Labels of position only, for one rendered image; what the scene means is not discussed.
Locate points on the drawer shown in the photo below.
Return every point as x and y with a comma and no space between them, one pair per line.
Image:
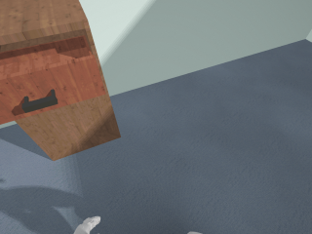
66,66

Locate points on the cabinet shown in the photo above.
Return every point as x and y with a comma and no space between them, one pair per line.
76,127

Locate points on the robot left hand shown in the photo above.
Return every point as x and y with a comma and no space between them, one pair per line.
87,225

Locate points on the handle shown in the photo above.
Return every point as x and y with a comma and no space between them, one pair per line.
29,106

